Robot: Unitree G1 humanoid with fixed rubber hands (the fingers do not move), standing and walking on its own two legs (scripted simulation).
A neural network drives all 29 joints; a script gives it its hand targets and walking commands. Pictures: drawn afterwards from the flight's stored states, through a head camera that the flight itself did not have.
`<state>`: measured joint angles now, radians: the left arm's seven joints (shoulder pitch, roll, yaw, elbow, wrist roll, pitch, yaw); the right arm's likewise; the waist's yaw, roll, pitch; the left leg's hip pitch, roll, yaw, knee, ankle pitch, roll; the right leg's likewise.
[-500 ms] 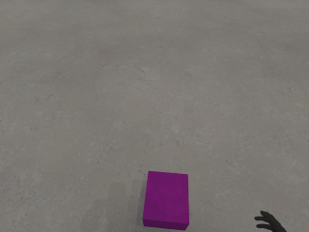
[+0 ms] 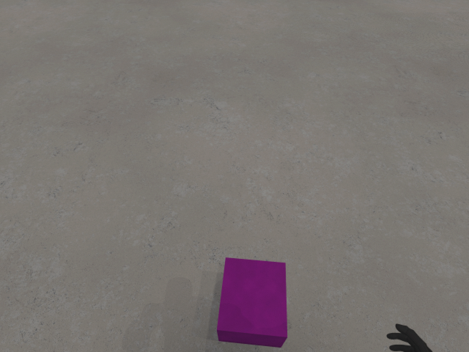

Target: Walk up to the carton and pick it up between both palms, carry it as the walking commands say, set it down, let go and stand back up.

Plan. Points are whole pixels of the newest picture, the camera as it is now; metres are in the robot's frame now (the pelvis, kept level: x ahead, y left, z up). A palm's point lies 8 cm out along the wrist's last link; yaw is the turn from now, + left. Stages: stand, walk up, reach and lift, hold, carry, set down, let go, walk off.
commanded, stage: walk up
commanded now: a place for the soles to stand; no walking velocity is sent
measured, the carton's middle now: (252, 301) +0.41 -0.06 -0.68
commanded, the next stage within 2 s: none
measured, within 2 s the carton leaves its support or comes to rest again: neither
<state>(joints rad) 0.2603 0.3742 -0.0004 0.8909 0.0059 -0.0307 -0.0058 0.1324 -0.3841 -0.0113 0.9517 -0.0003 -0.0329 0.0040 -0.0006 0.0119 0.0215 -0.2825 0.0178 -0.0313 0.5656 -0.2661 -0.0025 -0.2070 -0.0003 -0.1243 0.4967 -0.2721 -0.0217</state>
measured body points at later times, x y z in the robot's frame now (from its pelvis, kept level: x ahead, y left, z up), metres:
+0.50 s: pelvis -0.07 -0.01 -0.01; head -0.04 -0.01 +0.44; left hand -0.01 +0.29 -0.13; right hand -0.02 -0.33 -0.13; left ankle -0.10 +0.12 -0.73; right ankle +0.00 -0.10 -0.73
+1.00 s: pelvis -0.07 +0.00 +0.00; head -0.07 +0.00 +0.45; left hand +0.01 +0.30 -0.11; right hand +0.04 -0.31 -0.11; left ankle -0.10 +0.12 -0.73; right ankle +0.00 -0.10 -0.73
